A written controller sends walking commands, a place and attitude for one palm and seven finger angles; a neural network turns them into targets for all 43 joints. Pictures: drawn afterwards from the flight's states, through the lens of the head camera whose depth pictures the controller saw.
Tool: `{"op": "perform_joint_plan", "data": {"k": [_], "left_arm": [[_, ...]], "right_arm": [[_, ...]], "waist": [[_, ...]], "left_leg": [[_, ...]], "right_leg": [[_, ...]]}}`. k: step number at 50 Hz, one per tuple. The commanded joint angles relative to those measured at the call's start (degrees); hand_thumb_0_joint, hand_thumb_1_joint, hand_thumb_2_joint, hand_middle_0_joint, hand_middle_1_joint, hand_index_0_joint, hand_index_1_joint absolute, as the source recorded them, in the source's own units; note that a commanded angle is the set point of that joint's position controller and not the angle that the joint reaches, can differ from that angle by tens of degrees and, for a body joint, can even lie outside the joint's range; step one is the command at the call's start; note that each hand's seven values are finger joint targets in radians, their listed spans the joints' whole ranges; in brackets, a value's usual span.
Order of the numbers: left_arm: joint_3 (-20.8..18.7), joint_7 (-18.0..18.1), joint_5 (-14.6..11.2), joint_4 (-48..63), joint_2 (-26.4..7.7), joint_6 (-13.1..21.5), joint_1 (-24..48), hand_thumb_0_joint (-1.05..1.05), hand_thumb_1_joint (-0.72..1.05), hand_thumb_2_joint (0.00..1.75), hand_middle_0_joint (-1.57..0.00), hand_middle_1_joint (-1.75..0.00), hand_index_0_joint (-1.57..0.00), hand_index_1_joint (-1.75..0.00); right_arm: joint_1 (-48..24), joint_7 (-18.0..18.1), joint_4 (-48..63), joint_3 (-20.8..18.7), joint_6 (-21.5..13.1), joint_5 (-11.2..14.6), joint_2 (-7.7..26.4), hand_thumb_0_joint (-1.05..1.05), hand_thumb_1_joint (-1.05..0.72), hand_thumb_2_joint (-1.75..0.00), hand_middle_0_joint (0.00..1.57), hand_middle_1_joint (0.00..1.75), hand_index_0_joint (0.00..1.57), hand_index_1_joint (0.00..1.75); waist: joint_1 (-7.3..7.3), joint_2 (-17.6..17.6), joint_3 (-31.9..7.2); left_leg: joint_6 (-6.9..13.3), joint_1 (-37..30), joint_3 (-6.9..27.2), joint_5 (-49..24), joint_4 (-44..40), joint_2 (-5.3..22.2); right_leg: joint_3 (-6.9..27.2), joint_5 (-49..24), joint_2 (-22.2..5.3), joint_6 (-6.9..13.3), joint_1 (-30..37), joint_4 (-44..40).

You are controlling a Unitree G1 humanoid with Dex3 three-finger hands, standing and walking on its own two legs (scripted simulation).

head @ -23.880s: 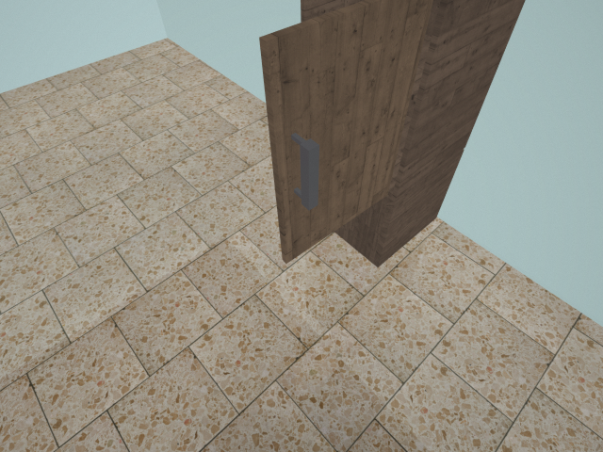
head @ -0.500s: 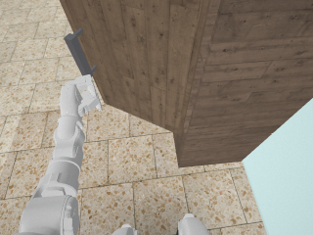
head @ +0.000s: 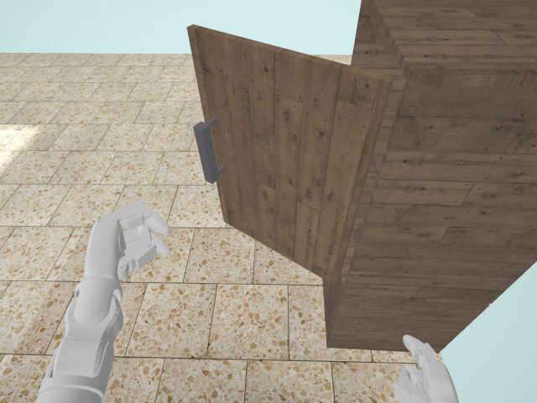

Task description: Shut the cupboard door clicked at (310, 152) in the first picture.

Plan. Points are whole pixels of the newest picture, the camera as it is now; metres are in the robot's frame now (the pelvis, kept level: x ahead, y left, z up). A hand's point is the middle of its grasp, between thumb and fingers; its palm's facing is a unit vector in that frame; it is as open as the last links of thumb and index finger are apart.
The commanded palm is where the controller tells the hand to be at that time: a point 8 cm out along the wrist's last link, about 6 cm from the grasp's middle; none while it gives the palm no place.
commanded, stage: draw the hand back to the body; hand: left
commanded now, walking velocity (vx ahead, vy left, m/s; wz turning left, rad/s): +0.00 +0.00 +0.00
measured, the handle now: (213, 150) +0.66 +0.19 -0.01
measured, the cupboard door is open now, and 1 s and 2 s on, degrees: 58 58 58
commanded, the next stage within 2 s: step back with the hand held close in 0.84 s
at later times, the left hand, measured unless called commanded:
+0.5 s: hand (26, 278) +0.21 +0.28 +0.17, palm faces +0.48 -0.76 -0.44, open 6.4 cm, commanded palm +0.16 +0.31 +0.18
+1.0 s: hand (32, 277) +0.21 +0.27 +0.17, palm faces +0.47 -0.77 -0.43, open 7.4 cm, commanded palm +0.15 +0.30 +0.18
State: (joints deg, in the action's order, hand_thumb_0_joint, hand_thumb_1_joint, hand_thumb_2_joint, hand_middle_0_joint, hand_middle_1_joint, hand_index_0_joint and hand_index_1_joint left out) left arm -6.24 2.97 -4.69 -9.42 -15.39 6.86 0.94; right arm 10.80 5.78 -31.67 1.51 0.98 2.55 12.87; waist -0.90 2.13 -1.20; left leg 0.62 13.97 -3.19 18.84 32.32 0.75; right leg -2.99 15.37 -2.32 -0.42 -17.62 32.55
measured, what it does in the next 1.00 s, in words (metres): stands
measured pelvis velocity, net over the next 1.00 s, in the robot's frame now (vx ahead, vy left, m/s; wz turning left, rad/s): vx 0.01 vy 0.00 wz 0.00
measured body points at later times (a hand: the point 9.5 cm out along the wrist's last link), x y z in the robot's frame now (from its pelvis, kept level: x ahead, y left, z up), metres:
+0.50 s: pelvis +0.03 +0.01 +0.01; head +0.01 -0.02 +0.46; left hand +0.17 +0.32 +0.20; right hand +0.21 -0.21 -0.08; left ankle -0.02 +0.11 -0.73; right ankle +0.02 -0.12 -0.73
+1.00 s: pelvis +0.01 +0.00 +0.01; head +0.00 -0.03 +0.46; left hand +0.17 +0.31 +0.20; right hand +0.19 -0.22 -0.08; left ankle -0.02 +0.11 -0.73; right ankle +0.02 -0.12 -0.73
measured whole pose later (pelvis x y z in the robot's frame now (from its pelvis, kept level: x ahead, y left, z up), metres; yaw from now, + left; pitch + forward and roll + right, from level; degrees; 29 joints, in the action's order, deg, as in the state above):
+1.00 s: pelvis +0.01 +0.00 +0.01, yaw +0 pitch -4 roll +0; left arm -21.1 6.5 -3.5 21.0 -19.9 5.4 -26.2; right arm 12.2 4.7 -36.1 0.8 -5.9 0.2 12.8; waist -3.0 4.6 0.6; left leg 0.5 4.1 -3.2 16.4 24.2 1.0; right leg -3.3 12.8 -1.7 -0.7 -7.4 23.9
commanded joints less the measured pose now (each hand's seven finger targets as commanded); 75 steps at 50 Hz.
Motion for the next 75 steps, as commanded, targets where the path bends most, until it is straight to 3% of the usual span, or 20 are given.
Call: {"op": "perform_joint_plan", "data": {"k": [1,3,9,18,23,25,28,31,35,40,44,48,49,50,53,58,61,63,67,75], "left_arm": [[-4.8,2.2,0.3,20.0,-9.5,1.7,10.7,0.00,0.90,0.90,-0.81,-0.96,-0.81,-0.96],[-5.3,2.6,0.6,23.5,-9.2,1.1,7.2,0.00,0.90,0.90,-0.75,-0.90,-0.75,-0.90],[-10.0,3.0,0.7,30.6,-11.4,-0.1,-4.4,0.00,0.90,0.90,-0.58,-0.72,-0.58,-0.72],[-17.7,3.9,0.9,42.4,-14.7,0.1,-17.3,0.00,0.90,0.90,-0.34,-0.45,-0.34,-0.45],[-22.8,4.4,0.7,44.9,-17.0,0.5,-24.6,0.00,0.90,0.90,-0.20,-0.30,-0.20,-0.30],[-19.5,4.2,1.1,42.7,-13.6,0.3,-23.7,0.00,0.90,0.90,-0.20,-0.30,-0.20,-0.30],[-18.3,4.4,1.3,40.1,-12.8,0.1,-21.3,0.00,0.90,0.90,-0.20,-0.30,-0.20,-0.30],[-19.0,4.6,1.4,40.3,-13.9,0.4,-19.9,0.00,0.90,0.90,-0.20,-0.30,-0.20,-0.30],[-20.4,5.1,1.6,44.3,-15.4,1.3,-20.6,0.00,0.90,0.90,-0.20,-0.30,-0.20,-0.30],[-21.4,5.3,1.6,45.3,-16.1,1.5,-22.0,0.00,0.90,0.90,-0.20,-0.30,-0.20,-0.30],[-21.3,4.9,1.3,41.5,-15.1,1.3,-23.4,0.00,0.90,0.90,-0.20,-0.30,-0.20,-0.30],[-20.8,4.4,1.1,40.5,-14.4,1.6,-22.8,0.00,0.90,0.90,-0.20,-0.30,-0.20,-0.30],[-26.3,4.8,1.3,43.4,-20.1,3.9,-16.6,0.00,0.90,0.90,-0.20,-0.30,-0.20,-0.30],[-24.0,4.6,1.2,39.2,-17.0,4.5,-22.3,0.00,0.90,0.90,-0.20,-0.30,-0.20,-0.30],[-22.2,4.6,1.6,40.5,-15.8,5.4,-25.5,0.00,0.90,0.90,-0.20,-0.30,-0.20,-0.30],[-24.8,5.6,1.1,46.3,-18.2,5.9,-29.8,0.00,0.90,0.90,-0.20,-0.30,-0.20,-0.30],[-27.8,5.9,1.0,48.3,-21.0,5.7,-31.3,0.00,0.90,0.90,-0.20,-0.30,-0.20,-0.30],[-27.1,5.9,0.8,49.1,-20.0,5.6,-31.9,0.00,0.90,0.90,-0.20,-0.30,-0.20,-0.30],[-26.9,5.9,0.8,47.8,-19.1,5.5,-33.1,0.00,0.90,0.90,-0.20,-0.30,-0.20,-0.30],[-25.7,6.2,2.4,45.4,-17.2,7.1,-28.3,0.00,0.90,0.90,-0.20,-0.30,-0.20,-0.30]], "right_arm": [[-4.8,0.7,7.3,-1.6,-4.0,-0.5,6.0,0.00,-0.90,-0.90,0.20,0.30,0.20,0.30],[-5.3,0.5,7.1,-1.3,-4.8,-0.8,5.5,0.00,-0.90,-0.90,0.20,0.30,0.20,0.30],[-6.0,-0.3,6.9,-1.2,-6.0,-1.7,5.6,0.00,-0.90,-0.90,0.20,0.30,0.20,0.30],[-6.3,-1.0,6.3,-1.8,-7.8,-2.2,4.9,0.00,-0.90,-0.90,0.20,0.30,0.20,0.30],[-6.0,-1.0,5.8,-2.5,-8.9,-2.3,4.9,0.00,-0.90,-0.90,0.20,0.30,0.20,0.30],[-5.6,-1.1,5.0,-2.5,-9.2,-2.3,5.2,0.00,-0.90,-0.90,0.20,0.30,0.20,0.30],[-5.1,-0.8,4.3,-2.8,-9.5,-2.2,6.0,0.00,-0.90,-0.90,0.20,0.30,0.20,0.30],[-5.2,-0.4,4.2,-3.0,-9.6,-2.3,6.4,0.00,-0.90,-0.90,0.20,0.30,0.20,0.30],[-6.1,-0.3,4.6,-2.8,-10.4,-2.5,5.5,0.00,-0.90,-0.90,0.20,0.30,0.20,0.30],[-6.2,-0.4,4.4,-2.4,-11.2,-2.4,4.9,0.00,-0.90,-0.90,0.20,0.30,0.20,0.30],[-5.9,-0.5,4.2,-2.5,-11.0,-2.4,5.0,0.00,-0.90,-0.90,0.20,0.30,0.20,0.30],[-5.9,-0.6,4.4,-2.9,-10.4,-2.2,5.4,0.00,-0.90,-0.90,0.20,0.30,0.20,0.30],[-6.0,-0.9,6.2,-3.6,-8.9,-1.9,7.7,0.00,-0.90,-0.90,0.20,0.30,0.20,0.30],[-5.5,-0.9,5.1,-3.7,-8.1,-2.1,7.1,0.00,-0.90,-0.90,0.20,0.30,0.20,0.30],[-5.8,-1.2,5.7,-3.9,-6.6,-2.1,6.7,0.00,-0.90,-0.90,0.20,0.30,0.20,0.30],[-6.1,-0.4,7.9,-4.7,-4.6,-1.9,7.4,0.00,-0.90,-0.90,0.20,0.30,0.20,0.30],[-6.3,0.1,9.0,-4.9,-3.3,-2.0,7.6,0.00,-0.90,-0.90,0.20,0.30,0.20,0.30],[-5.7,0.2,9.9,-4.9,-2.6,-1.8,7.4,0.00,-0.90,-0.90,0.20,0.30,0.20,0.30],[-5.3,0.4,10.1,-5.0,-2.4,-1.9,7.7,0.00,-0.90,-0.90,0.20,0.30,0.20,0.30],[-4.6,0.4,9.9,-4.6,-4.3,-1.8,8.5,0.00,-0.90,-0.90,0.20,0.30,0.20,0.30]], "waist": [[0.12,-0.4,-8.1],[-0.29,3.0,-7.7],[-1.40,-0.8,-5.7],[-2.55,2.9,-5.4],[-3.19,0.9,-4.1],[-2.23,0.9,-1.0],[-1.61,-0.5,1.5],[-1.91,-2.2,0.0],[-2.98,1.5,-5.2],[-3.07,4.5,-3.0],[-2.84,1.4,1.1],[-2.70,0.4,1.2],[-0.28,0.0,2.3],[0.06,-3.1,1.0],[0.34,-4.5,-2.1],[0.41,0.4,-10.0],[0.02,1.1,-12.4],[0.32,1.1,-12.2],[0.42,2.6,-9.8],[0.88,4.0,-0.9]], "left_leg": [[0.7,-3.3,1.6,-11.2,-9.4,0.0],[0.4,-5.2,1.6,-13.3,-10.5,0.0],[0.2,-6.3,1.8,-18.3,-11.8,0.0],[-0.3,-7.2,1.6,-24.5,-11.1,0.2],[-0.2,-6.3,1.3,-23.2,-11.1,0.4],[-0.3,-5.9,1.3,-22.5,-11.5,0.5],[0.1,-5.5,1.3,-18.3,-12.3,0.6],[0.4,-5.9,1.5,-15.9,-12.6,0.3],[0.5,-7.0,1.2,-17.4,-12.1,-0.2],[-0.1,-5.9,1.3,-18.5,-12.1,-0.1],[-0.2,-4.2,1.1,-16.1,-12.9,0.3],[0.0,-4.4,1.0,-14.1,-13.4,0.5],[1.2,0.6,1.3,-8.3,-10.1,1.7],[1.3,0.1,1.8,-7.2,-7.9,1.2],[1.0,-0.1,2.0,-8.3,-5.1,0.8],[0.6,-0.9,3.3,-23.3,-7.4,3.1],[0.2,0.7,4.1,-30.5,-6.7,4.0],[0.2,2.2,4.1,-31.8,-6.3,4.6],[0.9,7.2,5.1,-25.4,-8.4,6.0],[4.7,30.0,8.5,13.1,-16.0,8.2]], "right_leg": [[0.8,-9.1,1.3,1.7,11.2,-8.0],[0.4,-10.7,1.4,1.8,12.4,-8.5],[-0.2,-15.0,1.6,1.4,15.2,-9.8],[-0.4,-18.0,1.4,1.0,16.9,-9.8],[-0.4,-17.0,1.5,0.8,16.4,-10.0],[-0.7,-15.6,1.5,0.6,13.9,-10.3],[-0.7,-12.0,1.4,0.5,11.7,-11.1],[-0.6,-9.9,1.5,0.6,12.2,-11.5],[-0.2,-11.8,1.2,0.8,15.4,-10.2],[-0.3,-12.7,1.4,0.9,15.1,-10.4],[-0.3,-10.8,1.6,0.9,13.4,-11.3],[-0.1,-8.5,1.6,0.7,12.9,-11.8],[6.0,-9.3,-1.7,1.3,9.5,-14.5],[7.2,-8.6,-3.8,2.0,8.0,-15.5],[8.5,-10.4,-6.3,3.2,7.3,-14.9],[3.8,-25.5,-3.2,1.4,12.6,-5.3],[3.0,-31.6,-2.2,0.8,14.8,-1.5],[3.2,-32.8,-2.0,0.7,15.0,0.2],[3.2,-26.5,-0.9,0.0,14.2,2.1],[4.1,-13.5,1.6,-1.1,19.2,6.6]]}}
